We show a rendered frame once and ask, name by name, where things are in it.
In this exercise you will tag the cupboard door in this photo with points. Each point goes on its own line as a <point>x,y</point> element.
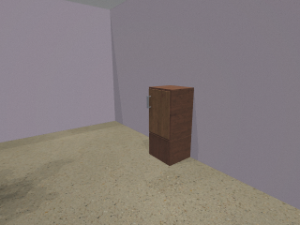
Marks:
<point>159,112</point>

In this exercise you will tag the handle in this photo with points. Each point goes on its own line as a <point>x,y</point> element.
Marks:
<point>147,102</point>

